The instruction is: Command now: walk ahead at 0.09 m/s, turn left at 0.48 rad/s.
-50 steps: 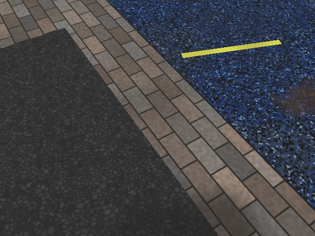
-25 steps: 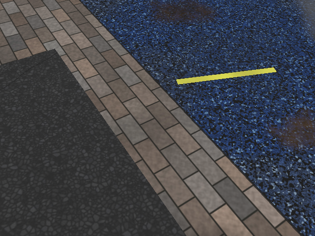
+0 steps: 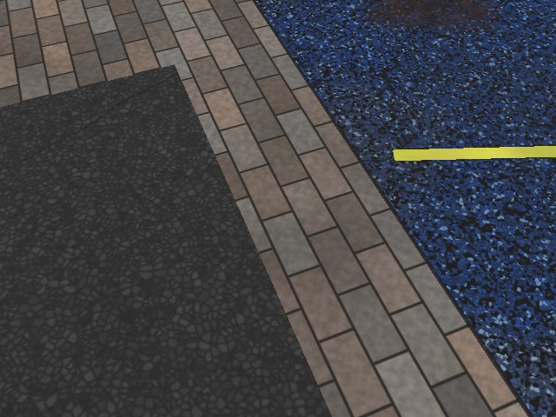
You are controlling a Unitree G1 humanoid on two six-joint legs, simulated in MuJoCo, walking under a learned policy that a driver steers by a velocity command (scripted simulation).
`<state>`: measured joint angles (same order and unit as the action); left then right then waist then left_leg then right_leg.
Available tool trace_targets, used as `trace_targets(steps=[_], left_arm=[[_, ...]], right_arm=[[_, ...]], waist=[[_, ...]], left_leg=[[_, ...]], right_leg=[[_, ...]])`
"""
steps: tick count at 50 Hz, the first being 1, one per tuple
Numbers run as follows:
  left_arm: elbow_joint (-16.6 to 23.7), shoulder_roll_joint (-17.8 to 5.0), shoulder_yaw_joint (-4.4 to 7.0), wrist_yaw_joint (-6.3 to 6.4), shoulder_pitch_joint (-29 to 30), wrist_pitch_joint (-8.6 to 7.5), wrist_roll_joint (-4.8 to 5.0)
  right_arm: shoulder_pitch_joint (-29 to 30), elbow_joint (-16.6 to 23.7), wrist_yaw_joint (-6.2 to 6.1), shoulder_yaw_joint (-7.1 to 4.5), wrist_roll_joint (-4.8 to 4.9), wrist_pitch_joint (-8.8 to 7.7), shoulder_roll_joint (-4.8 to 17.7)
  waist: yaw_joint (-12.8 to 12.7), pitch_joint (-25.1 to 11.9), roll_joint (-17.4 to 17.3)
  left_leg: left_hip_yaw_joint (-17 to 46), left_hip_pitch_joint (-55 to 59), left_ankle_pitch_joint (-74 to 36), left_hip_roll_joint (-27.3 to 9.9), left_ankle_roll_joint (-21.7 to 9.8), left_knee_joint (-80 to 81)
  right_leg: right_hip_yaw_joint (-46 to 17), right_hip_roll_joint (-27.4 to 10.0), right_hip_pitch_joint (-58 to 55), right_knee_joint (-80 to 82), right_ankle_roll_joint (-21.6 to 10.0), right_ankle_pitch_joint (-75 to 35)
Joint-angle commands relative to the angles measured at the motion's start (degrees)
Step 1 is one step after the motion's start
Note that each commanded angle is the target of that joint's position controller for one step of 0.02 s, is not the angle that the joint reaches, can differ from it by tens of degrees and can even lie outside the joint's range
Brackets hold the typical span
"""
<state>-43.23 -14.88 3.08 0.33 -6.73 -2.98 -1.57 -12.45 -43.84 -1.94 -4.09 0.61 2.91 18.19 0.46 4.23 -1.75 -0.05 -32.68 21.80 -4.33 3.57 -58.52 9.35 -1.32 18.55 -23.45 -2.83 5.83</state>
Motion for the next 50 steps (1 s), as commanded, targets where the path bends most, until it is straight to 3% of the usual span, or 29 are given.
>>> trace_targets(steps=[1, 5, 8, 9, 10, 11, 12, 13, 14, 15, 17, 22, 28, 31, 32, 33, 34, 35, 36, 37, 38, 40, 42, 44, 47, 50], left_arm=[[3.72, -9.41, 2.52, 1.13, 5.22, -0.30, 0.47], [2.32, -11.17, 3.11, 1.06, 4.30, 1.47, 1.52], [0.95, -10.75, 3.15, 0.93, 3.56, 2.70, 2.80], [-0.42, -8.78, 2.75, 0.79, 0.80, 3.12, 2.63], [0.28, -5.58, 1.96, 0.47, -0.59, 3.27, 0.56], [3.27, -6.44, 2.07, 1.07, 4.50, 3.15, 0.12], [3.37, -8.59, 2.74, 1.31, 7.10, 3.23, 0.83], [3.09, -8.51, 2.97, 1.49, 6.30, 3.33, 1.69], [1.67, -8.51, 3.21, 1.98, 4.80, 3.41, 1.42], [1.41, -9.14, 3.49, 2.28, 4.38, 3.42, 0.95], [1.06, -8.36, 3.47, 2.04, 3.38, 3.09, 1.20], [1.64, -6.26, 2.47, 1.52, 5.50, 2.69, 1.72], [1.61, -7.69, 2.66, 0.23, 4.26, 1.84, 2.26], [0.84, -7.97, 3.00, -0.54, 0.24, 1.06, 2.19], [0.22, -9.23, 3.50, -0.55, -1.91, 0.96, 1.82], [0.46, -13.15, 4.40, -0.21, -3.46, 1.24, 0.85], [0.33, -16.86, 5.00, 0.00, -1.96, 1.83, -0.37], [2.01, -13.57, 4.26, 0.18, -0.17, 1.55, -0.68], [3.05, -10.36, 3.33, 0.59, 2.68, 1.52, -0.28], [3.42, -9.05, 2.95, 0.89, 4.98, 1.72, 0.48], [3.67, -8.20, 2.62, 1.20, 5.32, 1.81, 1.34], [3.31, -8.74, 2.54, 1.84, 3.39, 2.39, 1.22], [2.63, -9.90, 3.01, 2.23, -1.41, 2.81, 1.16], [2.18, -11.37, 3.37, 1.96, -3.90, 2.64, 1.68], [2.18, -13.07, 3.70, 0.72, -3.53, 1.86, 2.28], [1.01, -13.62, 3.57, -0.87, -3.83, 0.96, 3.40]], right_arm=[[-4.46, 3.27, 0.71, -0.76, -0.28, 0.42, 2.91], [-0.78, 5.83, 1.95, -1.39, -0.11, 0.95, 4.36], [-2.58, 5.85, 2.39, -2.09, -0.44, 0.78, 4.60], [-4.77, 5.47, 1.94, -2.92, -0.80, 0.60, 6.69], [-5.99, 6.52, 0.75, -4.48, -0.82, 0.26, 13.34], [-4.80, 8.34, 0.95, -4.57, -2.29, -0.77, 16.16], [-4.76, 8.46, 1.56, -3.96, -2.65, -2.17, 13.44], [-2.62, 8.49, 1.52, -3.65, -2.00, -3.14, 12.36], [0.15, 9.06, 1.28, -3.27, -0.91, -3.33, 10.53], [2.21, 9.57, 0.87, -2.76, -0.16, -3.11, 9.21], [2.31, 10.36, 0.22, -2.20, -0.58, -2.80, 8.14], [0.73, 11.22, -0.64, -2.92, -0.17, -1.98, 9.50], [2.40, 12.66, 0.19, -3.22, -0.14, -1.00, 9.91], [4.96, 13.51, 0.16, -3.04, 0.82, -0.48, 9.38], [5.02, 13.81, -0.06, -2.80, 1.01, -0.36, 8.46], [3.00, 14.07, -0.06, -2.03, 0.37, -0.36, 5.57], [0.58, 15.48, 0.13, -2.09, 0.60, -0.83, 5.12], [0.33, 14.55, 0.19, -3.56, -0.34, -1.37, 10.35], [0.01, 13.14, 0.41, -4.58, 0.26, -1.20, 12.40], [-0.81, 11.98, 0.35, -4.60, 0.27, -0.59, 11.19], [-0.82, 11.76, 0.33, -4.28, 0.10, -0.06, 9.81], [0.84, 12.80, 0.79, -3.29, 0.65, 0.25, 6.89], [4.47, 14.56, 1.17, -2.46, 1.09, 0.02, 5.52], [6.38, 15.66, 1.66, -1.65, 0.56, -0.48, 4.43], [5.99, 15.58, 2.33, -0.64, 0.22, -1.63, 3.12], [2.65, 13.62, 2.61, -0.68, 0.40, -2.72, 3.52]], waist=[[1.62, -9.05, 7.56], [0.53, -8.28, 7.29], [1.95, -8.19, 5.94], [2.16, -7.41, 1.95], [0.10, -6.90, -14.24], [1.83, -6.69, -17.83], [3.14, -8.43, -10.02], [1.39, -8.32, -7.56], [0.08, -8.86, -4.37], [-0.68, -8.92, -4.77], [-1.36, -11.06, -5.23], [0.33, -10.88, -5.70], [0.81, -9.83, -7.94], [-1.74, -10.41, -7.68], [-2.37, -10.81, -6.21], [-1.14, -12.09, 3.15], [1.84, -9.12, 18.40], [0.43, -8.78, 14.53], [1.26, -7.80, 10.44], [2.14, -6.47, 9.02], [1.41, -5.60, 9.30], [0.12, -4.79, 9.61], [-3.31, -6.13, 10.64], [-4.98, -6.67, 11.51], [-4.50, -5.25, 11.51], [-2.40, -3.48, 10.28]], left_leg=[[0.75, 9.59, -5.85, -2.25, -0.87, 5.51], [-1.55, 11.01, -3.69, -1.24, -2.47, 12.64], [-4.43, 17.68, -8.16, 1.91, -5.51, 25.27], [-1.12, 21.45, -14.58, 1.72, -7.62, 31.44], [17.28, 27.92, -34.67, -11.18, -12.95, 36.73], [30.77, 26.19, -34.64, -18.10, -23.53, 40.10], [27.28, 26.32, -32.08, -16.03, -23.45, 40.65], [22.84, 26.42, -30.18, -13.38, -20.38, 39.95], [20.09, 26.70, -28.05, -11.05, -17.42, 39.13], [18.69, 25.96, -29.21, -10.14, -16.23, 38.87], [17.13, 25.62, -33.55, -8.43, -16.28, 38.37], [18.99, 27.43, -28.11, -7.05, -16.53, 37.59], [25.56, 23.47, -25.98, -6.01, -16.73, 36.30], [27.30, 22.75, -26.59, -3.44, -14.14, 32.98], [26.07, 19.41, -21.30, -1.29, -11.70, 30.85], [20.22, 11.81, -6.82, 3.77, -8.38, 21.07], [9.40, -0.90, 14.36, 13.00, -4.78, 10.79], [9.48, -2.52, 15.00, 8.41, -2.22, -2.58], [9.47, -1.82, 10.70, 7.26, -1.55, -7.28], [8.57, -2.02, 7.24, 6.69, -0.54, -9.30], [8.06, -3.62, 4.20, 6.43, 0.44, -11.18], [4.98, -3.79, 1.10, 5.71, 1.61, -9.28], [2.74, -6.26, -1.15, 3.84, 1.86, -3.00], [1.99, -4.12, 0.11, 2.79, 1.35, 3.46], [-0.82, 4.49, 2.58, 2.73, -1.00, 14.04], [-3.21, 14.68, -2.45, 4.08, -3.84, 26.18]], right_leg=[[-8.06, -17.08, -0.31, 11.68, -11.38, -3.94], [-6.98, -18.75, -4.66, 9.47, -9.92, -0.08], [-4.13, -16.60, -5.39, 2.00, -5.36, 3.74], [-1.56, -13.53, -2.72, -4.91, -1.54, 7.48], [4.76, -5.80, 9.13, -23.04, 4.58, 21.18], [-3.44, 1.55, 19.87, -36.18, 6.86, 33.45], [-9.77, 0.73, 21.13, -42.47, 6.01, 31.27], [-11.42, -0.09, 21.85, -43.06, 5.02, 25.89], [-12.29, -0.92, 21.72, -42.03, 4.85, 21.82], [-12.60, -1.02, 20.87, -41.32, 5.15, 18.97], [-12.52, 0.29, 17.60, -41.67, 5.82, 15.44], [-13.54, 1.66, 14.67, -26.85, 7.39, 13.19], [-13.91, 3.49, 6.00, -15.42, 6.66, 15.18], [-12.97, 3.74, -1.44, -1.73, 4.92, 7.96], [-13.85, 1.08, -7.32, 3.19, 3.60, 1.42], [-23.22, -9.90, -14.51, 5.02, -0.43, -3.42], [-36.49, -20.43, -15.48, 6.18, -10.22, -15.42], [-37.95, -24.07, -12.60, 6.54, -14.95, -15.24], [-31.61, -20.12, -10.83, 5.85, -12.73, -12.97], [-26.01, -15.91, -10.26, 5.17, -9.75, -10.01], [-22.93, -14.25, -10.90, 5.08, -8.79, -9.60], [-17.94, -12.29, -11.33, 5.68, -8.98, -11.60], [-17.90, -13.19, -16.48, 8.31, -9.51, 1.31], [-19.35, -14.16, -17.37, 10.32, -9.79, 11.59], [-17.52, -14.35, -12.36, 12.24, -9.35, 16.24], [-15.73, -14.13, -7.73, 11.26, -8.89, 15.38]])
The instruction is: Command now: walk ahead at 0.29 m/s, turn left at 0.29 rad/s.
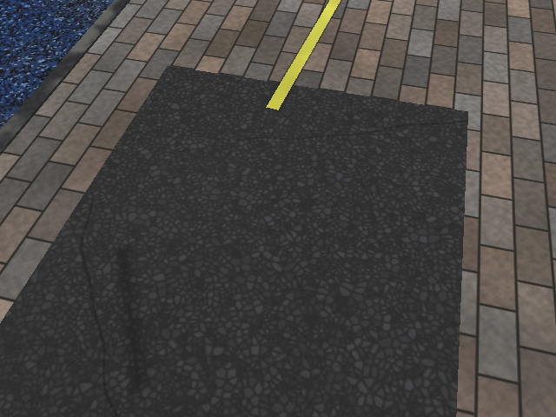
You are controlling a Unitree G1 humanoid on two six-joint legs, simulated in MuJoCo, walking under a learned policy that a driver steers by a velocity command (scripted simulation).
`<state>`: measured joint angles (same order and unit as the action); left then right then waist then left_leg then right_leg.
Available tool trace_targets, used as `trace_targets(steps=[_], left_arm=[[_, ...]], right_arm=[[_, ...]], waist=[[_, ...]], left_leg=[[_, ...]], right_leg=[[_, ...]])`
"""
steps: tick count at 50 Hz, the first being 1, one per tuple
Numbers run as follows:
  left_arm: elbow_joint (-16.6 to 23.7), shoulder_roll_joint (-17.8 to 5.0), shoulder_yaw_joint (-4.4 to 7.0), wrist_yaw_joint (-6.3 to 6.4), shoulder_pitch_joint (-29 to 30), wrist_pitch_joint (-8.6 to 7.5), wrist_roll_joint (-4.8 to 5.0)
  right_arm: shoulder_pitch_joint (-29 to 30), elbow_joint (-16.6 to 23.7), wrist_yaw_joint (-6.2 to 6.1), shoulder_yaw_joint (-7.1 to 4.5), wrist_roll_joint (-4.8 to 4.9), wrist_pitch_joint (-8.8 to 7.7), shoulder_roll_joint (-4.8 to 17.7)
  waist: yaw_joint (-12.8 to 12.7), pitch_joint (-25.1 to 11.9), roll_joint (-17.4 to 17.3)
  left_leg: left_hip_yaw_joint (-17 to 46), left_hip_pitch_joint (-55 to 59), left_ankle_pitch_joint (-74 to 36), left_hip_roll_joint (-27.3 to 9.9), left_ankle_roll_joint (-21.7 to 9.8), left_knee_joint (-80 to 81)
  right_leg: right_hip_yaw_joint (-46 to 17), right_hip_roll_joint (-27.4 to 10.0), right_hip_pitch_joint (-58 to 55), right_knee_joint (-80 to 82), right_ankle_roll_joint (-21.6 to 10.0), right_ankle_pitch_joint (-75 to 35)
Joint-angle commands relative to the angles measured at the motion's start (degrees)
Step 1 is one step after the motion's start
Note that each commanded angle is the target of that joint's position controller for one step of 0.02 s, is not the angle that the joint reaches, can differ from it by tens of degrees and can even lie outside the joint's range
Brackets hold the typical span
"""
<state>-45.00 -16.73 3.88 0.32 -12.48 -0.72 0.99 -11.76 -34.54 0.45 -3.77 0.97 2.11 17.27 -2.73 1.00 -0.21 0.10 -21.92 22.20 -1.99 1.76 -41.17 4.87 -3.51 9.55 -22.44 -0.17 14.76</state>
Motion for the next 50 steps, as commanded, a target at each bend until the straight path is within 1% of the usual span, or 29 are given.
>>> trace_targets(steps=[1, 2, 3, 4, 5, 6, 7, 9, 12, 16, 19, 21, 23, 24, 25, 26, 27, 28, 29, 30, 31, 32, 33, 34, 36, 38, 43, 47, 50], left_arm=[[2.42, -11.43, 2.54, -1.30, 2.38, -1.38, 1.32], [1.88, -9.66, 1.87, -1.64, 1.79, -1.60, 1.25], [1.75, -6.14, 0.51, -1.96, 2.33, -2.07, 0.37], [4.58, -0.95, -1.25, -2.50, 4.79, -2.96, -1.65], [6.53, -4.90, -0.10, -2.19, 7.15, -3.86, -0.27], [6.38, -8.75, 1.05, -2.23, 7.48, -4.23, 0.99], [5.69, -8.97, 1.20, -2.56, 6.80, -4.46, 1.53], [4.59, -8.40, 1.32, -2.68, 6.32, -4.71, 0.14], [3.88, -5.80, 0.62, -3.02, 6.10, -4.55, -0.32], [5.56, -2.99, -0.82, -3.19, 11.80, -4.44, -0.27], [7.23, -2.94, -1.27, -3.87, 16.19, -4.69, 0.13], [8.04, -3.78, -1.14, -4.34, 17.13, -4.94, 0.24], [8.08, -4.93, -0.78, -4.61, 16.07, -5.19, 0.07], [7.73, -5.95, -0.31, -4.44, 14.08, -5.17, -0.07], [6.73, -7.42, 0.52, -3.99, 9.60, -5.03, -0.22], [4.34, -9.55, 1.78, -3.33, 0.83, -4.75, -0.18], [2.68, -12.99, 2.64, -2.61, -9.11, -4.38, -0.52], [1.42, -17.13, 3.35, -2.93, -12.59, -4.34, -1.12], [1.76, -11.43, 1.91, -3.00, -11.30, -4.63, -0.03], [1.92, -9.66, 1.31, -2.60, -7.21, -4.61, -0.15], [2.53, -8.69, 1.02, -2.28, -3.72, -4.49, -0.52], [2.80, -7.58, 0.78, -2.24, -1.12, -4.52, -1.19], [3.11, -6.18, 0.32, -2.22, 0.38, -4.79, -2.03], [3.06, -5.68, 0.25, -2.26, 1.07, -5.04, -1.97], [2.14, -5.96, 0.34, -2.20, 0.88, -5.78, -1.15], [1.26, -7.09, 0.61, -1.82, 0.02, -6.00, -0.89], [-0.09, -8.82, 0.83, -1.04, -3.60, -5.18, -0.25], [-2.19, -9.99, 1.03, -0.96, -8.50, -3.90, 0.22], [-3.17, -10.81, 1.43, -0.56, -9.17, -2.68, 0.41]], right_arm=[[-0.76, 2.96, 0.29, -1.04, 0.04, -2.21, 4.17], [-4.63, 1.19, 0.11, -1.45, 0.14, -2.32, 4.80], [-10.12, -0.18, -0.29, -2.11, 0.38, -2.42, 6.28], [-15.71, -0.45, -1.03, -3.22, -0.53, -2.57, 12.11], [-16.14, 0.10, -0.45, -3.94, -0.56, -3.48, 15.22], [-14.13, 0.26, -0.07, -2.75, -0.44, -4.62, 10.97], [-12.07, 0.26, 0.08, -1.86, -0.59, -5.44, 8.43], [-8.55, 0.45, 0.06, -1.19, -0.60, -5.87, 6.92], [-8.01, 0.28, -0.56, -1.20, -0.91, -6.21, 6.88], [-9.88, -1.91, -1.06, -1.59, -0.63, -6.27, 8.01], [-12.57, -4.07, -1.15, -2.03, -0.12, -6.33, 9.07], [-12.97, -5.27, -1.22, -2.28, 0.33, -6.21, 9.43], [-12.84, -6.12, -1.41, -2.54, 0.47, -5.78, 9.85], [-12.53, -6.29, -1.52, -2.70, 0.30, -5.50, 10.44], [-12.12, -6.41, -1.66, -2.76, 0.10, -5.08, 10.86], [-12.16, -6.58, -1.89, -2.25, -0.17, -4.59, 10.00], [-13.73, -5.72, -2.15, -0.99, -1.32, -4.50, 7.37], [-22.04, -4.77, -1.44, 1.11, -0.53, -5.57, -0.76], [-16.73, -5.36, -1.16, 0.15, 0.75, -6.79, 5.40], [-10.43, -3.53, -0.81, -0.74, 2.24, -7.34, 8.00], [-7.19, -2.88, -0.99, -0.34, 1.65, -7.83, 7.84], [-5.38, -2.75, -1.14, -0.53, 0.41, -7.95, 7.44], [-6.59, -3.16, -1.08, -0.69, 0.14, -7.47, 6.99], [-8.00, -3.75, -1.03, -0.55, 0.20, -6.86, 5.95], [-8.50, -4.14, -1.17, -0.16, -0.10, -5.75, 4.22], [-4.57, -2.84, -1.39, 0.11, -0.77, -5.46, 3.75], [5.32, -0.93, -0.47, 1.02, -0.62, -6.87, 1.65], [11.88, 1.06, 0.94, 1.14, 0.14, -7.57, 1.75], [12.39, 1.99, 1.84, 0.64, 0.09, -7.82, 3.18]], waist=[[2.63, -0.17, 7.94], [4.47, -1.29, 6.54], [7.25, -4.15, 3.64], [8.45, -7.67, -11.36], [9.26, -5.12, -14.84], [8.69, -1.18, -10.20], [7.34, 1.70, -9.63], [5.43, 3.99, -7.61], [4.32, 2.74, -5.66], [5.86, 3.69, -5.10], [7.06, 5.44, -4.93], [6.38, 6.16, -5.11], [5.06, 5.12, -5.50], [3.80, 3.12, -6.33], [1.25, -0.72, -7.13], [-3.18, -6.68, -6.49], [-6.57, -15.11, -1.48], [-1.07, -24.23, 16.69], [-4.23, -22.48, 12.22], [-3.58, -12.49, 9.60], [-1.97, -7.92, 3.85], [-0.22, -4.52, 2.13], [1.89, -3.99, 3.40], [2.97, -3.92, 4.44], [4.04, -2.22, 4.45], [3.50, 0.48, 3.54], [-0.20, 2.33, 2.24], [-2.96, 3.52, 2.42], [-1.60, 2.95, 3.55]], left_leg=[[-4.52, 9.58, -7.19, 2.64, -3.09, 14.71], [-4.72, 17.35, -7.96, 3.68, -4.06, 17.58], [0.18, 26.76, -8.15, 0.54, -5.30, 18.06], [20.55, 36.57, -7.83, -13.42, -10.26, 21.52], [36.16, 33.04, 0.32, -20.96, -18.83, 27.50], [33.55, 30.56, 5.17, -19.68, -19.24, 28.59], [28.30, 28.31, 6.63, -16.66, -17.45, 29.47], [21.34, 24.85, -2.31, -13.27, -15.18, 31.79], [13.72, 22.68, -16.89, -10.80, -14.42, 33.42], [6.86, 19.00, -20.89, -8.61, -13.13, 34.25], [6.10, 18.72, -19.63, -10.01, -12.92, 34.67], [6.23, 21.39, -21.48, -11.79, -12.36, 33.66], [5.95, 24.90, -28.01, -12.91, -11.29, 30.80], [5.45, 26.27, -37.28, -12.73, -10.64, 27.51], [4.32, 26.79, -48.76, -11.69, -9.71, 21.15], [2.01, 23.61, -54.94, -8.94, -8.01, 9.94], [1.02, 10.94, -39.90, -6.32, -5.96, -7.53], [3.33, -10.33, 5.76, 5.64, -1.97, -29.22], [10.50, -16.15, 10.51, 4.71, -2.55, -35.44], [8.22, -20.87, 6.45, 1.52, -3.08, -36.54], [6.31, -19.22, 1.34, -1.67, -3.62, -33.65], [5.52, -17.29, -2.15, -3.69, -3.60, -30.10], [6.08, -13.63, -4.60, -5.33, -3.75, -28.35], [5.94, -11.55, -5.51, -5.81, -3.47, -27.12], [4.99, -11.14, -6.11, -6.56, -2.42, -23.74], [4.34, -14.46, -10.64, -7.15, -0.96, -18.51], [1.46, -13.70, -26.61, -5.16, -0.27, 0.94], [0.55, -13.94, -27.67, -3.27, -1.08, 8.71], [0.83, -13.56, -21.25, -2.15, -3.37, 11.88]], right_leg=[[-10.05, -11.37, 3.73, 8.11, -10.83, 6.01], [-8.57, -10.14, 7.56, 4.32, -9.46, 4.76], [-5.22, -7.59, 12.84, -3.57, -6.54, 4.39], [2.10, -0.93, 26.14, -24.69, -0.98, 12.10], [-2.31, 2.48, 37.36, -36.76, -0.06, 19.93], [-6.02, -0.95, 40.63, -42.34, -0.81, 17.00], [-6.70, -2.53, 41.28, -42.44, -1.83, 11.05], [-6.85, -3.96, 39.80, -38.79, -1.64, 2.60], [-5.52, -3.33, 36.57, -33.81, 0.44, -6.01], [-4.18, -1.11, 30.79, -19.02, 2.23, -15.65], [-3.80, 0.28, 27.74, -12.33, 1.24, -18.70], [-4.67, 0.44, 27.48, -9.55, -0.43, -17.67], [-4.36, 1.17, 25.43, -7.73, -2.18, -14.58], [-3.22, 2.58, 21.84, -7.69, -3.18, -12.38], [-1.32, 4.66, 14.95, -7.67, -4.55, -10.85], [-0.01, 6.05, 2.33, -7.60, -6.31, -11.08], [-10.69, -3.43, -16.44, -10.55, -9.83, -11.09], [-42.45, -17.66, -33.47, -2.29, -19.59, 8.67], [-50.19, -17.19, -31.62, 6.11, -18.19, 16.80], [-40.75, -16.10, -24.26, 6.81, -15.66, 14.35], [-34.02, -14.15, -15.91, 7.35, -14.21, 7.74], [-29.08, -12.08, -8.49, 8.34, -13.79, 1.43], [-25.72, -10.35, -3.97, 9.79, -13.54, -2.47], [-23.84, -9.61, -1.40, 11.41, -14.08, -4.07], [-19.85, -9.14, 2.32, 14.19, -15.17, -6.46], [-16.81, -8.77, 3.42, 16.24, -15.46, -8.69], [-9.27, -5.61, 0.59, 16.22, -12.34, -13.87], [-9.74, -8.27, -6.10, 13.85, -11.90, -14.15], [-10.88, -11.07, -12.56, 9.69, -10.53, -19.74]])
Over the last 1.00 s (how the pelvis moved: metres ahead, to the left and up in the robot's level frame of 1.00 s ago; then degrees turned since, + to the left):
0.07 0.03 0.01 33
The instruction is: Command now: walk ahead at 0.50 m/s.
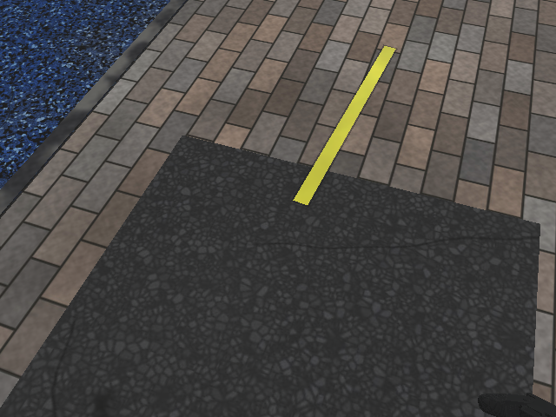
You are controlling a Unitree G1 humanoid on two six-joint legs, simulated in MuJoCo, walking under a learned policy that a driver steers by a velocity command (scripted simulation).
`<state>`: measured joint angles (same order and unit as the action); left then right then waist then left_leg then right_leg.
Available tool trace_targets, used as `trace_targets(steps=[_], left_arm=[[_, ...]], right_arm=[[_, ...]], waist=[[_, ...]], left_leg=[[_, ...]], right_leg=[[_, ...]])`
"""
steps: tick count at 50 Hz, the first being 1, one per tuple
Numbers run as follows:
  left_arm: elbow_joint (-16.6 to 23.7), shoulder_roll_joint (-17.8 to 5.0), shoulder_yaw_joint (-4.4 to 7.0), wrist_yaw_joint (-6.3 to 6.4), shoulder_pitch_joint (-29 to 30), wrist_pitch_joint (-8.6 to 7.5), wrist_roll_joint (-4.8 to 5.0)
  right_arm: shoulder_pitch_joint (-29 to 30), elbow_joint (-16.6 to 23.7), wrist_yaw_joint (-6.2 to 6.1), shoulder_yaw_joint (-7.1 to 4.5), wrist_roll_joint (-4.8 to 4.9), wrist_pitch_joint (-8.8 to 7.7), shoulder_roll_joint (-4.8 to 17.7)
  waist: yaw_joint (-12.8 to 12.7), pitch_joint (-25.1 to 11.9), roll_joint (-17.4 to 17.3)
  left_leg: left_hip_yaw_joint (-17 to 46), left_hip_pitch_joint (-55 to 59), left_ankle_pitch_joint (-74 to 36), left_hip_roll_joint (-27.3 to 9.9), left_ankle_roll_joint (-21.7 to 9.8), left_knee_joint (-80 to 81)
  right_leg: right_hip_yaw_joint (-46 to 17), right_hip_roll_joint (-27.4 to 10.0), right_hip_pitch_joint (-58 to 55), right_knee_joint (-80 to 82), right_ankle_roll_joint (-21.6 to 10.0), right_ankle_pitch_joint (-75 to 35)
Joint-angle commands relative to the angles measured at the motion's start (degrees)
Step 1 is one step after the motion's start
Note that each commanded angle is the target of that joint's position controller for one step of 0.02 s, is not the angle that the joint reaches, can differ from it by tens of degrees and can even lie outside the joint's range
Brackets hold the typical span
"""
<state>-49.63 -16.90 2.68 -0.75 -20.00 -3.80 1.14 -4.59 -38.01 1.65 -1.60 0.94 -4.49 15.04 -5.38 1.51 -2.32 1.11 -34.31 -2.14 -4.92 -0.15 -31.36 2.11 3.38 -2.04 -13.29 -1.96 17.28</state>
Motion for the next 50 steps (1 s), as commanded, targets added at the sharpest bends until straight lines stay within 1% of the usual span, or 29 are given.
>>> trace_targets(steps=[1, 2, 3, 4, 5, 6, 7, 8, 9, 10, 12, 15, 20, 25, 28, 29, 30, 31, 32, 33, 34, 35, 36, 37, 40, 42, 45, 47, 50], left_arm=[[1.43, -11.05, 2.78, 0.68, -1.10, 0.70, 0.24], [1.58, -11.37, 2.83, 0.81, 0.15, 1.00, 0.24], [1.78, -10.00, 2.28, 0.92, 0.48, 1.25, -0.09], [3.37, -6.63, 0.81, 1.07, -0.01, 1.09, -1.60], [4.49, 0.01, -1.11, 0.52, -7.51, -0.31, -1.16], [3.45, -6.42, 0.13, 0.11, -3.70, -1.37, 0.38], [5.14, -9.11, 1.01, -0.14, 1.89, -1.93, 1.85], [5.73, -8.37, 0.87, 0.05, 4.71, -2.02, 1.61], [5.90, -7.85, 1.10, 0.14, 6.01, -1.73, 0.71], [5.50, -7.25, 1.33, 0.10, 4.65, -0.97, 0.63], [4.70, -4.87, 1.06, 0.24, 2.50, 0.56, 0.72], [6.01, -3.71, 1.04, 0.54, 5.39, 1.61, 0.38], [8.63, -1.96, 0.46, -0.89, 13.40, 0.87, -0.09], [13.07, -1.78, 0.30, -2.50, 20.50, 0.85, -0.03], [14.20, -3.99, 1.54, -3.13, 17.55, 1.22, 0.02], [13.30, -5.77, 2.62, -3.02, 12.33, 1.43, 0.15], [11.15, -8.58, 4.36, -2.44, 3.33, 1.55, 0.31], [9.40, -13.51, 6.22, -1.14, -5.27, 2.25, 0.34], [10.20, -18.47, 6.61, -0.94, -2.86, 1.72, 0.62], [11.38, -13.28, 5.27, -1.11, -4.54, 1.10, 0.28], [11.08, -10.59, 4.51, -1.12, -2.25, 0.45, -0.08], [11.51, -9.17, 4.05, -1.08, 1.34, 0.15, 0.11], [12.28, -7.35, 3.50, -0.94, 4.94, 0.16, 0.03], [13.31, -6.33, 3.05, -0.66, 6.76, 0.13, -0.73], [13.42, -7.46, 3.38, 0.18, 6.76, -0.05, -0.51], [12.80, -8.95, 3.81, 0.96, 5.18, 0.06, -0.32], [11.89, -9.30, 3.95, 1.62, 2.81, 0.72, 0.12], [11.06, -9.55, 4.04, 1.74, 0.57, 1.05, 0.26], [10.23, -8.73, 3.92, 1.97, -1.15, 1.55, 0.56]], right_arm=[[3.29, 5.08, 0.72, -1.89, 0.05, -1.25, 6.27], [-1.33, 3.91, 0.60, -2.64, -0.12, -1.26, 7.57], [-9.88, 1.35, 0.13, -4.04, -0.28, -1.16, 10.10], [-20.20, -0.41, -0.55, -5.23, -0.88, -0.81, 14.27], [-21.52, -1.33, -0.29, -5.97, -1.21, -0.71, 18.72], [-21.72, -0.73, -0.28, -4.53, -0.71, -0.68, 11.94], [-17.91, -0.48, -0.54, -3.72, -0.92, -0.77, 9.84], [-14.38, -0.27, -0.63, -3.35, -1.15, -0.79, 8.85], [-11.74, -0.35, -0.55, -2.94, -1.34, -0.94, 7.28], [-10.17, -0.42, -0.55, -2.62, -1.77, -1.37, 6.15], [-9.36, -1.38, -0.51, -2.86, -1.65, -2.32, 6.05], [-9.38, -3.08, -0.98, -3.46, -1.93, -2.85, 7.38], [-10.23, -4.77, -1.95, -3.82, -1.56, -2.29, 8.98], [-14.28, -7.51, -2.39, -4.64, -0.33, -0.24, 10.74], [-12.77, -7.24, -3.10, -5.31, 0.10, 1.23, 12.86], [-12.17, -6.98, -3.39, -5.45, 0.12, 1.82, 13.42], [-11.14, -6.61, -3.66, -5.21, 0.29, 2.17, 13.18], [-12.29, -5.51, -3.81, -4.15, -0.89, 1.66, 10.77], [-18.17, -2.60, -2.55, -1.55, -2.38, -0.19, 2.49], [-11.38, -2.15, -1.59, -2.20, -0.14, -2.50, 7.53], [-6.19, -0.39, -1.15, -2.77, 1.70, -3.66, 9.77], [-5.50, -0.40, -1.50, -2.54, 0.90, -4.21, 9.18], [-5.37, -0.92, -1.91, -2.91, -0.75, -4.14, 9.49], [-6.57, -1.03, -1.90, -3.25, -1.30, -3.53, 9.77], [-7.34, -0.68, -1.94, -2.94, -1.93, -1.75, 7.73], [-3.27, 0.72, -2.08, -2.37, -2.07, -1.33, 6.36], [3.31, 2.19, -1.57, -1.57, -1.71, -1.68, 4.61], [6.56, 3.11, -1.05, -1.62, -0.96, -2.05, 5.06], [7.74, 3.80, -0.36, -2.39, -0.53, -2.70, 7.12]], waist=[[2.45, 1.18, 6.39], [5.49, -1.73, 6.77], [9.70, -7.56, 5.79], [13.28, -16.84, -0.34], [8.50, -22.78, -15.87], [11.85, -21.92, -9.41], [11.82, -13.18, -6.07], [10.16, -8.89, -1.69], [8.66, -5.23, -0.89], [6.78, -4.25, -2.19], [5.32, -3.20, -2.50], [5.14, -0.14, -1.18], [7.93, 2.09, -0.36], [10.03, 4.08, 0.22], [6.70, 0.18, -2.47], [3.62, -3.07, -3.08], [-1.45, -7.68, -2.03], [-4.48, -13.09, 4.68], [3.34, -18.50, 17.63], [-1.73, -22.49, 10.49], [-1.95, -13.80, 7.96], [0.85, -8.94, 3.00], [3.10, -5.74, 1.98], [5.01, -4.96, 3.39], [6.47, -3.50, 3.85], [5.38, -1.93, 4.12], [2.54, -1.40, 6.04], [1.05, -1.35, 6.67], [1.20, -1.47, 7.52]], left_leg=[[-0.83, 1.77, 5.43, 1.68, -2.35, 2.61], [-2.44, 8.53, 6.15, 3.42, -3.64, 4.00], [-3.41, 21.16, 5.03, 4.33, -5.47, 4.48], [7.58, 38.94, 3.24, -5.76, -9.08, 1.71], [36.15, 56.79, 15.35, -17.90, -18.80, 8.15], [39.80, 56.34, 23.27, -17.65, -17.65, 12.70], [30.11, 49.41, 20.70, -15.99, -14.95, 13.58], [23.13, 41.80, 14.62, -13.78, -13.47, 14.69], [18.07, 35.68, 9.97, -11.69, -12.71, 16.57], [14.14, 31.67, 7.47, -10.27, -11.91, 18.56], [9.23, 27.52, 3.84, -9.57, -12.16, 21.70], [2.72, 26.30, -0.89, -9.36, -12.00, 24.13], [-6.85, 28.10, -2.25, -7.24, -9.40, 25.47], [-9.58, 38.91, -8.32, -10.90, -8.50, 21.34], [-11.77, 42.36, -32.81, -11.35, -6.63, 11.42], [-12.53, 41.71, -39.99, -10.69, -5.84, 3.65], [-13.95, 36.64, -38.71, -8.55, -4.05, -8.27], [-13.96, 22.16, -18.83, -5.77, -1.48, -26.01], [-6.50, -3.55, 35.49, 7.01, 2.04, -44.97], [4.79, -10.10, 36.10, 6.28, 0.87, -49.55], [4.59, -13.73, 30.30, 3.59, -0.49, -47.49], [4.28, -11.38, 25.37, 1.03, -0.92, -42.25], [3.94, -7.66, 22.86, -0.50, -0.34, -37.38], [4.34, -3.69, 20.98, -1.50, 0.21, -35.33], [2.57, -0.79, 18.08, -1.37, 2.98, -28.45], [1.67, -1.05, 11.63, -0.34, 4.44, -20.51], [1.11, 3.42, -0.21, 2.64, 4.73, -6.53], [1.22, 5.80, -3.60, 4.25, 4.56, -1.83], [3.53, 6.21, -0.59, 4.77, 3.02, 2.88]], right_leg=[[-7.93, -18.10, -2.18, -1.99, -8.08, -27.84], [-6.55, -16.91, -2.18, -7.69, -7.13, -37.04], [-4.14, -13.93, 1.05, -18.26, -5.52, -41.60], [-1.76, -10.63, 12.42, -36.10, -3.36, -27.25], [-2.59, 0.55, 36.03, -55.14, 0.28, 12.02], [-9.99, -1.90, 43.06, -61.26, -0.15, 15.67], [-9.38, -4.56, 46.15, -61.84, -0.81, 10.92], [-8.01, -7.34, 44.55, -59.46, -0.63, 5.88], [-7.91, -8.92, 42.93, -55.94, -0.11, 2.59], [-8.48, -10.27, 39.46, -54.14, 0.28, 0.04], [-8.31, -10.50, 36.63, -52.36, 1.37, -2.04], [-9.37, -10.43, 40.52, -46.85, 2.73, -8.02], [-4.84, -9.21, 38.94, -29.68, 2.34, -22.51], [-1.57, -8.16, 42.65, -22.51, -0.30, -17.77], [2.95, -3.83, 35.44, -22.22, -3.44, -8.96], [4.29, -1.50, 28.67, -22.18, -4.91, -6.77], [4.16, 0.75, 15.57, -18.54, -7.11, -9.66], [-8.40, -6.37, -2.09, -17.38, -10.62, -10.45], [-41.73, -20.24, -20.26, -11.73, -22.14, -0.81], [-49.01, -21.99, -22.28, -4.49, -22.26, 4.68], [-40.36, -20.42, -16.11, -3.29, -19.37, 0.48], [-33.59, -17.84, -7.42, -3.40, -17.26, -5.55], [-28.37, -15.57, 0.20, -2.76, -15.96, -12.06], [-25.71, -14.14, 5.08, -1.55, -15.73, -16.77], [-20.91, -12.21, 12.41, 0.44, -16.02, -24.51], [-17.97, -10.28, 15.18, 0.71, -14.76, -25.14], [-15.55, -7.11, 17.38, -0.68, -11.49, -19.60], [-17.61, -7.80, 16.83, -1.45, -10.63, -16.06], [-22.96, -9.97, 11.08, -6.10, -9.70, -12.92]])
Over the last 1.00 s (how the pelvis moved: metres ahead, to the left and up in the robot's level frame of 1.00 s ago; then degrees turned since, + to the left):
0.48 0.02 -0.01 2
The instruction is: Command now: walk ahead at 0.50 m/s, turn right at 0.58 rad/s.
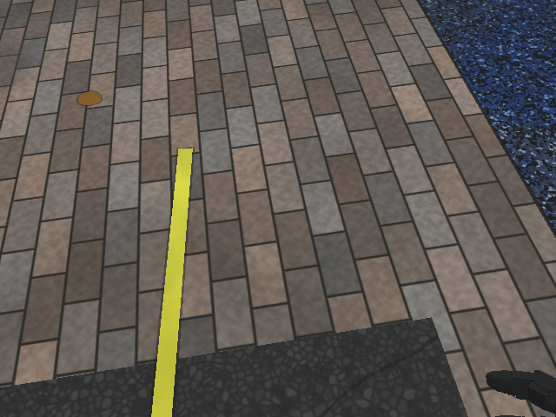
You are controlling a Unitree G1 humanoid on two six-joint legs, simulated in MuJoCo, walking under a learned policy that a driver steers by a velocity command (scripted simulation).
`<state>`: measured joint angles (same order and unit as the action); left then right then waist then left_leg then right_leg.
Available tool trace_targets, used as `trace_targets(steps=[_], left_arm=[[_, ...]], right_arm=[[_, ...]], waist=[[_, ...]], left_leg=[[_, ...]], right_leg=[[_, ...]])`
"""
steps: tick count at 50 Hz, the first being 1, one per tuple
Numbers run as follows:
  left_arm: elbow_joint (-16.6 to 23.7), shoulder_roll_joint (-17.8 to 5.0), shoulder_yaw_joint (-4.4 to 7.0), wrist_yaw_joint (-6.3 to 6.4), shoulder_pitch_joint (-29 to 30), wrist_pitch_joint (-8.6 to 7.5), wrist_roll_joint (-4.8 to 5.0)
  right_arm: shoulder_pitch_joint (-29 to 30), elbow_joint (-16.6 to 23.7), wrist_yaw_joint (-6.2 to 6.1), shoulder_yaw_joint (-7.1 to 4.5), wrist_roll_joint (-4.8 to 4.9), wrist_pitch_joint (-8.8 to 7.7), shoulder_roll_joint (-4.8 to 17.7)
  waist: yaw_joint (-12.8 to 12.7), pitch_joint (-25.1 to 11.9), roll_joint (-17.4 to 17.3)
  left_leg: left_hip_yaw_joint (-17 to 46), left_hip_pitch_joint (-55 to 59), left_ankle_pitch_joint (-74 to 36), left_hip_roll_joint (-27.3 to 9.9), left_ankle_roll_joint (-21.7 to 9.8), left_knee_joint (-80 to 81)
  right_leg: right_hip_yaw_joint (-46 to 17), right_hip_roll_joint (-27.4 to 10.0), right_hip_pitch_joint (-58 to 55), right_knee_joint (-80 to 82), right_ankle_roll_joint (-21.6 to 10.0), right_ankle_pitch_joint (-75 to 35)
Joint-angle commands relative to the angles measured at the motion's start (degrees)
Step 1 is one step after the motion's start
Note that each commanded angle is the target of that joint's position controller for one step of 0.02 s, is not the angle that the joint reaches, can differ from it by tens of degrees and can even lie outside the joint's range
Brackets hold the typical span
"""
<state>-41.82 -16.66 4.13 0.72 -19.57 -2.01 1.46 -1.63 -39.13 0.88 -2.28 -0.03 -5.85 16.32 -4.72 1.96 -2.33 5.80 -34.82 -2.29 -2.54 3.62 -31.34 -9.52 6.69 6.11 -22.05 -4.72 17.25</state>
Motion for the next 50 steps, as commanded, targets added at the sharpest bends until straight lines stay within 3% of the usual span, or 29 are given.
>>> trace_targets(steps=[1, 3, 4, 5, 6, 7, 8, 9, 10, 12, 16, 19, 22, 25, 27, 28, 29, 30, 31, 32, 33, 34, 35, 37, 40, 45, 50], left_arm=[[2.41, -8.99, 2.54, 0.61, -1.35, -0.10, 0.15], [2.86, -8.42, 2.48, 0.59, 0.25, 0.21, -0.07], [3.40, -6.26, 1.69, 0.34, 0.65, 0.10, -0.36], [4.58, -2.95, 0.40, 0.20, -0.28, -0.05, -1.50], [5.80, -0.62, -0.41, 0.16, -8.79, -0.57, 0.54], [3.56, -6.57, 0.47, 0.38, -8.07, -0.59, 1.01], [4.04, -8.88, 1.11, 0.30, -1.81, -0.45, 0.56], [4.76, -8.17, 1.01, 0.38, 1.69, -0.42, -0.11], [5.61, -7.35, 1.06, 0.21, 4.23, -0.70, -0.72], [5.76, -5.17, 0.75, -0.40, 3.66, -0.74, -0.23], [7.17, -2.15, -0.60, -0.87, 7.90, -0.85, -1.15], [7.86, -1.24, -1.37, -1.63, 12.82, -1.67, -0.97], [8.90, -1.96, -1.32, -2.17, 17.50, -2.07, -0.50], [10.10, -3.25, -0.91, -2.64, 19.74, -2.25, -0.28], [8.95, -4.93, 0.06, -2.59, 15.13, -2.32, -0.64], [6.61, -7.15, 1.37, -2.22, 8.06, -2.18, -0.97], [4.66, -10.62, 2.67, -1.58, -1.70, -1.93, -1.39], [4.02, -16.57, 3.71, -1.30, -5.73, -1.51, -1.98], [3.86, -12.04, 2.53, -1.54, -6.53, -1.58, -1.13], [4.01, -9.72, 1.53, -1.72, -2.71, -1.87, -0.95], [4.35, -8.05, 0.99, -1.82, 0.59, -2.01, -1.09], [4.39, -6.63, 0.56, -2.06, 3.50, -2.14, -1.47], [4.51, -5.14, 0.13, -2.12, 5.48, -2.49, -1.95], [3.72, -5.00, 0.33, -2.12, 6.58, -3.41, -1.88], [1.52, -6.20, 0.90, -1.61, 5.27, -4.46, -2.35], [-0.72, -7.43, 1.05, -0.73, 3.87, -4.41, -2.08], [-4.04, -8.58, 1.51, -0.29, -0.85, -2.80, -1.29]], right_arm=[[4.09, 4.83, 0.56, -2.05, 0.49, -1.59, 6.55], [-1.61, 3.48, 0.37, -2.99, 0.47, -2.13, 7.85], [-7.60, 2.43, 0.00, -3.86, -0.21, -2.45, 9.55], [-16.31, 1.84, -0.55, -4.65, -0.95, -2.37, 12.75], [-19.87, -0.69, 0.07, -5.47, -1.30, -1.59, 15.91], [-18.30, 0.29, 0.41, -4.19, 0.13, -1.40, 9.91], [-16.31, 0.37, 0.23, -3.38, 0.25, -1.04, 6.88], [-13.88, 0.45, 0.28, -2.92, -0.37, -0.67, 6.27], [-12.57, -0.14, 0.28, -2.62, -0.62, -0.48, 5.40], [-12.01, -0.96, 0.21, -2.18, -0.80, -0.79, 4.35], [-13.11, -3.06, 0.08, -2.93, 0.45, -0.96, 7.32], [-13.91, -4.12, -0.14, -3.22, 0.85, -0.23, 9.03], [-17.15, -5.91, -0.09, -3.33, 1.42, 0.44, 10.10], [-18.72, -7.44, -0.22, -3.54, 1.94, 1.27, 10.99], [-17.62, -7.86, -0.51, -3.61, 2.16, 1.87, 11.65], [-18.01, -8.04, -0.64, -3.11, 2.02, 2.01, 10.43], [-17.73, -7.02, -0.79, -1.88, 0.87, 1.86, 7.80], [-22.64, -4.98, -0.69, 0.09, 0.08, 0.88, 1.88], [-20.96, -5.72, -0.47, -0.78, 0.88, -0.10, 6.05], [-17.16, -4.37, -0.09, -1.72, 2.22, -0.67, 9.11], [-14.26, -3.93, -0.14, -1.59, 2.07, -0.79, 8.78], [-12.94, -3.84, -0.27, -1.69, 1.11, -0.66, 8.22], [-13.91, -4.33, -0.22, -1.86, 0.88, -0.02, 7.73], [-15.82, -5.38, -0.11, -1.47, 1.19, 1.48, 5.43], [-12.29, -4.33, -0.50, -1.40, 1.19, 2.70, 4.50], [-4.96, -2.18, 0.61, -0.94, 1.05, 2.18, 3.07], [2.65, 2.01, 2.33, -0.31, 1.15, 2.05, 2.13]], waist=[[1.22, -1.95, 8.26], [4.64, -3.42, 9.67], [7.67, -8.01, 8.53], [10.64, -16.71, 1.50], [6.27, -21.80, -19.24], [7.74, -16.78, -11.12], [9.30, -9.67, -5.42], [8.49, -5.82, -1.25], [7.77, -2.62, -0.74], [5.77, -2.07, -3.50], [5.85, -1.21, -2.49], [7.49, -0.76, -1.96], [9.22, -0.26, -2.23], [8.69, 0.61, -2.89], [4.86, -1.65, -2.82], [1.55, -6.10, -1.59], [-2.67, -13.20, 2.07], [-0.56, -19.48, 17.03], [-2.10, -20.96, 15.14], [-1.26, -12.83, 12.40], [0.10, -8.58, 9.13], [1.70, -5.32, 7.07], [3.67, -4.37, 7.58], [5.35, -3.83, 7.71], [4.98, -1.08, 5.59], [2.42, 1.09, 4.87], [-0.47, 3.43, 3.79]], left_leg=[[-0.76, 7.44, 2.00, 2.38, -1.59, 3.49], [-2.00, 14.72, 5.04, 2.71, -3.96, 5.88], [-0.73, 25.21, 4.94, 0.21, -6.26, 6.30], [9.41, 40.56, 8.40, -9.90, -9.71, 5.09], [37.22, 55.38, 22.84, -20.83, -18.70, 11.63], [39.30, 52.41, 34.69, -20.30, -17.44, 14.28], [29.91, 45.61, 32.41, -17.65, -15.22, 14.86], [23.27, 38.95, 24.86, -15.20, -14.35, 15.54], [18.68, 33.93, 18.26, -13.28, -14.72, 16.63], [12.67, 29.39, 11.82, -10.68, -14.77, 18.93], [6.78, 27.96, 4.17, -11.01, -17.02, 22.35], [1.41, 27.08, 1.93, -9.27, -15.75, 23.08], [-0.37, 28.27, 1.52, -9.59, -14.69, 22.28], [0.22, 32.02, 0.19, -12.01, -13.49, 20.20], [-1.62, 32.55, -9.51, -11.47, -11.77, 14.08], [-4.22, 30.61, -16.11, -8.83, -10.34, 5.26], [-6.87, 21.82, -8.13, -6.04, -7.94, -9.57], [-8.74, 0.00, 22.71, 3.33, -3.81, -31.16], [-0.88, -7.18, 35.27, 2.94, -4.03, -39.73], [-0.80, -11.58, 31.42, -0.09, -4.84, -41.72], [-2.10, -10.45, 26.36, -2.52, -5.15, -39.70], [-2.43, -8.56, 22.75, -3.94, -4.82, -36.36], [-1.76, -5.10, 20.12, -5.38, -4.58, -34.28], [-1.76, -1.57, 17.33, -5.75, -3.69, -32.45], [0.33, -4.73, 10.33, -5.05, -2.50, -26.82], [-2.02, -3.28, -4.16, -2.97, -3.08, -11.36], [-5.03, -6.80, -1.07, -1.92, -5.35, -3.74]], right_leg=[[-13.11, -14.09, 1.37, 0.96, -6.53, -13.19], [-14.42, -13.48, 0.97, -3.92, -5.04, -16.73], [-12.14, -10.45, 3.29, -12.02, -3.23, -18.51], [-6.89, -6.38, 10.88, -28.23, -0.98, -7.80], [-1.12, 0.14, 30.85, -45.11, 2.37, 17.27], [-2.94, -4.44, 36.77, -51.57, 3.13, 14.81], [-1.43, -5.97, 37.96, -52.62, 3.52, 9.33], [0.47, -7.58, 36.36, -51.54, 3.80, 5.83], [0.61, -8.90, 35.75, -48.62, 3.85, 3.53], [1.79, -10.70, 31.75, -43.98, 3.72, 1.86], [5.12, -12.46, 32.12, -31.70, 4.80, -2.32], [7.25, -12.01, 28.53, -20.42, 4.98, -11.55], [8.77, -10.41, 25.16, -13.75, 4.89, -16.04], [8.87, -9.67, 23.89, -9.83, 2.97, -13.25], [10.68, -7.81, 15.49, -6.22, 0.97, -12.33], [11.71, -6.47, 4.97, -5.11, -0.55, -12.29], [4.22, -13.37, -10.08, -6.53, -3.55, -12.37], [-22.20, -27.46, -27.06, -1.46, -12.31, -2.91], [-32.07, -28.63, -26.80, 4.14, -13.82, 4.38], [-24.63, -27.01, -20.86, 4.95, -11.76, 4.17], [-17.67, -24.29, -14.00, 5.74, -10.35, -0.13], [-13.36, -22.26, -7.72, 7.41, -9.65, -5.33], [-9.65, -20.89, -3.47, 9.13, -8.93, -9.53], [-4.73, -20.25, 1.05, 12.23, -9.09, -13.98], [1.87, -20.14, 2.24, 14.84, -8.74, -18.00], [11.42, -18.45, 0.56, 16.28, -5.50, -20.36], [14.82, -21.44, -9.89, 13.10, -4.43, -25.36]])
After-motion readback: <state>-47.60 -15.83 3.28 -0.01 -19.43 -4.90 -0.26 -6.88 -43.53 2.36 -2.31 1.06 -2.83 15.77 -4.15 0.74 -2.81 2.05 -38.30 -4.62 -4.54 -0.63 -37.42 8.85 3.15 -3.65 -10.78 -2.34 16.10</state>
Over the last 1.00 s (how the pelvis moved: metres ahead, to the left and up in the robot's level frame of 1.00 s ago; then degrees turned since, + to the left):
0.56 -0.07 0.00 -27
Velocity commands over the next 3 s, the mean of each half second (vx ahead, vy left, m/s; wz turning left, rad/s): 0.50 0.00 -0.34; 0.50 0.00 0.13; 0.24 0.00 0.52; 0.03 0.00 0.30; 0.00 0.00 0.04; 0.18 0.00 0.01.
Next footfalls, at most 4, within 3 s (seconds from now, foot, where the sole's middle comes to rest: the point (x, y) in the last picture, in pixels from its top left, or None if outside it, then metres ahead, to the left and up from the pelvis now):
0.08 left None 0.24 0.14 -0.78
0.58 right None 0.45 -0.16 -0.78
1.12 left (313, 293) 0.78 0.04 -0.78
1.58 right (386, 259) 0.89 -0.16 -0.78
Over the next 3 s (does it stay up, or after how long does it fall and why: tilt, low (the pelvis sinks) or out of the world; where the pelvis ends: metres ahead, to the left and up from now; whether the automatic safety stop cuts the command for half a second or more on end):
stays up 0.87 -0.06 0.00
